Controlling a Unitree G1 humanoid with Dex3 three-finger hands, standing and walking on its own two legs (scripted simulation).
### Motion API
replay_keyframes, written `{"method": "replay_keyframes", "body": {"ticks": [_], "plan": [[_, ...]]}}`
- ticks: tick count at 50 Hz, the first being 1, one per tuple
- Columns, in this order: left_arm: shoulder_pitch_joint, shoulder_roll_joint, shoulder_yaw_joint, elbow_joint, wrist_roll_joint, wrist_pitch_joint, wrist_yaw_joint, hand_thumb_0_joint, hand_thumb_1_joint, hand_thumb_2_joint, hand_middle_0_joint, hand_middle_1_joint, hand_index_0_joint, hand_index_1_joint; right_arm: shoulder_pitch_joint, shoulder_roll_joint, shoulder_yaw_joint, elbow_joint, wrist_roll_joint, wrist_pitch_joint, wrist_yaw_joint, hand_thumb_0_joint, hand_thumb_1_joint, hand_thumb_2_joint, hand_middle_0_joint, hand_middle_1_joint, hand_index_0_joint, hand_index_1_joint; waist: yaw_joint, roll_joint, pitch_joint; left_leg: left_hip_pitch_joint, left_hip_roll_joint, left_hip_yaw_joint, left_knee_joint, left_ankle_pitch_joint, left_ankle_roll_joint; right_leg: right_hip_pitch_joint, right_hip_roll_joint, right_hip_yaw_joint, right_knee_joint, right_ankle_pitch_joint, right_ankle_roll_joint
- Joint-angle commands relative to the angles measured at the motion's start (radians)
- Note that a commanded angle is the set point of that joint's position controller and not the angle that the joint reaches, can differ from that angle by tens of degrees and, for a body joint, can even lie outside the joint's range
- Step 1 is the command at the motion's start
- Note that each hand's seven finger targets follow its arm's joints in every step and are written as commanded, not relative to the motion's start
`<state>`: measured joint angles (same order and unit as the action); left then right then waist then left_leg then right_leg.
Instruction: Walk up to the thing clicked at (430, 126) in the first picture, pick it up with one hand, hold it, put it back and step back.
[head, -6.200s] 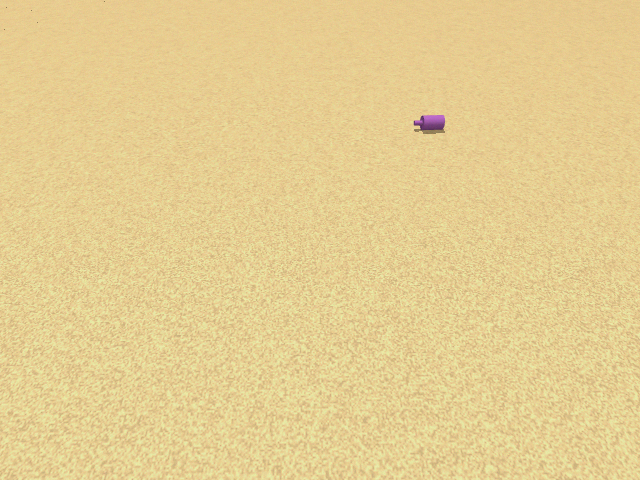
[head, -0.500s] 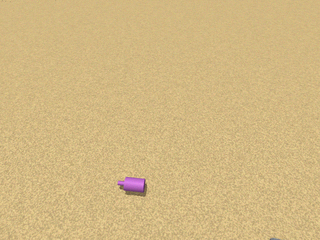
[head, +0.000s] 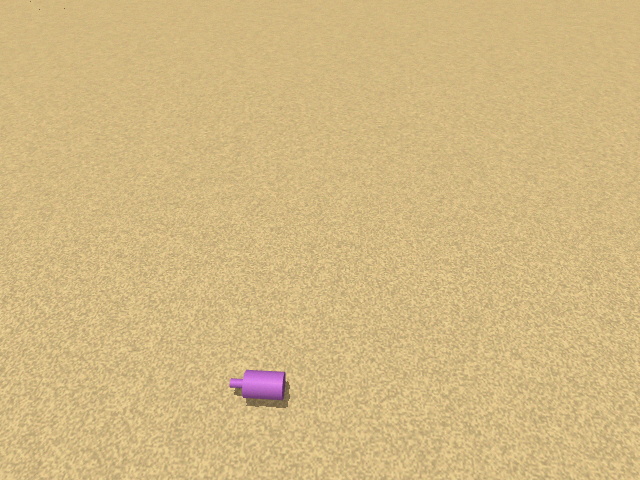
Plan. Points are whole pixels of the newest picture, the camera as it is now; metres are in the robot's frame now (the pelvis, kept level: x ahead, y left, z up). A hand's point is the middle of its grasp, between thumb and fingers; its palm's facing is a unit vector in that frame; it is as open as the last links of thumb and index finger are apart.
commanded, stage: walk up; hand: left
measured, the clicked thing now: (257, 384) +0.53 +0.21 -0.73
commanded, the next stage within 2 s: stand in 1.00 s
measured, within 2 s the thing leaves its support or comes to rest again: neither
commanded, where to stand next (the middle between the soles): +0.11 +0.01 m, yaw -2 degrees
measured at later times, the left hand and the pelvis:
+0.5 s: hand out of the picture +0.11 +0.26 -0.15, palm faces -0.10 -0.92 -0.37, open 7.4 cm; pelvis +0.00 +0.00 +0.00, yaw -3 degrees
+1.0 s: hand out of the picture +0.11 +0.25 -0.15, palm faces -0.10 -0.92 -0.37, open 7.4 cm; pelvis +0.01 +0.00 +0.00, yaw -4 degrees
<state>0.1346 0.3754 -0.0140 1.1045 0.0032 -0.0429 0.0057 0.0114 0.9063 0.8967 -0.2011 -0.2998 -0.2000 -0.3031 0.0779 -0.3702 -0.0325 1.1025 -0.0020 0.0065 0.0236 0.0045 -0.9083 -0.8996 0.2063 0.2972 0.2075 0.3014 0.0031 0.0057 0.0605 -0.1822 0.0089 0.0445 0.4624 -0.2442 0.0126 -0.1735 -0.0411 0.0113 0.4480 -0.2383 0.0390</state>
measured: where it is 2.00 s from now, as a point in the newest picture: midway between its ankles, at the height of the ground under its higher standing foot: outside the picture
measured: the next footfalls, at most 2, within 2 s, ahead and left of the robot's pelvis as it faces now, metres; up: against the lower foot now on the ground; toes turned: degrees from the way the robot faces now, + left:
none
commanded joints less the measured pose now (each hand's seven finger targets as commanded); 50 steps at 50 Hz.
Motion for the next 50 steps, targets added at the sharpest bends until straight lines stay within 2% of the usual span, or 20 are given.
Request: {"method": "replay_keyframes", "body": {"ticks": [1,11,18,23,29,35,38,41,49,50], "plan": [[-0.048,0.217,0.044,-0.051,-0.006,-0.014,0.021,0.0,0.9,0.9,-0.2,-0.3,-0.2,-0.3,-0.054,-0.211,-0.041,-0.053,-0.004,-0.023,-0.02,0.0,-0.9,-0.9,0.2,0.3,0.2,0.3,-0.002,-0.001,-0.12,0.094,0.117,-0.092,-0.083,0.255,0.037,0.003,-0.082,0.071,-0.047,0.278,-0.063],[-0.097,0.216,0.048,-0.035,0.004,-0.009,0.021,0.0,0.9,0.9,-0.2,-0.3,-0.2,-0.3,-0.078,-0.202,-0.044,-0.038,-0.004,-0.02,-0.018,0.0,-0.9,-0.9,0.2,0.3,0.2,0.3,-0.009,-0.012,-0.095,0.109,0.119,-0.065,-0.121,0.224,0.025,0.027,-0.081,0.084,-0.083,0.29,-0.058],[-0.108,0.21,0.047,-0.039,0.008,-0.002,0.016,0.0,0.9,0.9,-0.2,-0.3,-0.2,-0.3,-0.093,-0.207,-0.043,-0.042,-0.011,-0.019,-0.016,0.0,-0.9,-0.9,0.2,0.3,0.2,0.3,-0.005,0.004,-0.064,0.078,0.121,-0.067,-0.174,0.076,0.025,0.018,-0.062,0.082,-0.1,0.186,-0.05],[-0.11,0.212,0.05,-0.041,0.01,-0.003,0.017,0.0,0.9,0.9,-0.2,-0.3,-0.2,-0.3,-0.069,-0.2,-0.045,-0.039,-0.01,-0.018,-0.014,0.0,-0.9,-0.9,0.2,0.3,0.2,0.3,-0.012,-0.015,-0.09,0.111,0.11,-0.052,-0.154,0.1,0.017,0.016,-0.07,0.099,-0.109,0.205,-0.055],[-0.095,0.208,0.052,-0.045,0.01,0.0,0.019,0.0,0.9,0.9,-0.2,-0.3,-0.2,-0.3,-0.057,-0.206,-0.048,-0.04,-0.011,-0.017,-0.016,0.0,-0.9,-0.9,0.2,0.3,0.2,0.3,-0.013,-0.018,-0.112,0.13,0.116,-0.045,-0.145,0.127,0.026,0.026,-0.066,0.091,-0.095,0.235,-0.057],[-0.081,0.203,0.05,-0.041,0.008,0.005,0.02,0.0,0.9,0.9,-0.2,-0.3,-0.2,-0.3,-0.063,-0.2,-0.049,-0.042,-0.011,-0.014,-0.017,0.0,-0.9,-0.9,0.2,0.3,0.2,0.3,-0.008,-0.003,-0.074,0.128,0.117,-0.046,-0.152,0.123,0.024,-0.001,-0.056,0.085,-0.09,0.231,-0.054],[-0.087,0.201,0.051,-0.047,0.01,0.007,0.021,0.0,0.9,0.9,-0.2,-0.3,-0.2,-0.3,-0.044,-0.205,-0.052,-0.04,-0.014,-0.013,-0.018,0.0,-0.9,-0.9,0.2,0.3,0.2,0.3,-0.015,-0.003,-0.084,0.12,0.124,-0.046,-0.16,0.124,0.029,0.016,-0.056,0.085,-0.077,0.238,-0.057],[-0.071,0.201,0.049,-0.045,0.008,0.006,0.021,0.0,0.9,0.9,-0.2,-0.3,-0.2,-0.3,-0.055,-0.205,-0.053,-0.047,-0.011,-0.013,-0.018,0.0,-0.9,-0.9,0.2,0.3,0.2,0.3,-0.008,0.001,-0.075,0.132,0.124,-0.041,-0.157,0.128,0.028,0.007,-0.055,0.086,-0.084,0.247,-0.054],[-0.08,0.2,0.051,-0.054,0.012,0.006,0.022,0.0,0.9,0.9,-0.2,-0.3,-0.2,-0.3,-0.052,-0.201,-0.056,-0.054,-0.013,-0.01,-0.017,0.0,-0.9,-0.9,0.2,0.3,0.2,0.3,-0.013,-0.005,-0.063,0.125,0.121,-0.031,-0.159,0.113,0.026,0.0,-0.055,0.094,-0.086,0.252,-0.056],[-0.097,0.188,0.045,-0.05,0.001,0.011,0.018,0.0,0.9,0.9,-0.2,-0.3,-0.2,-0.3,-0.071,-0.173,-0.036,-0.05,-0.001,-0.016,-0.021,0.0,-0.9,-0.9,0.2,0.3,0.2,0.3,-0.021,-0.04,-0.063,0.128,0.14,-0.073,-0.183,0.241,0.015,0.012,-0.07,0.103,-0.104,0.304,-0.053]]}}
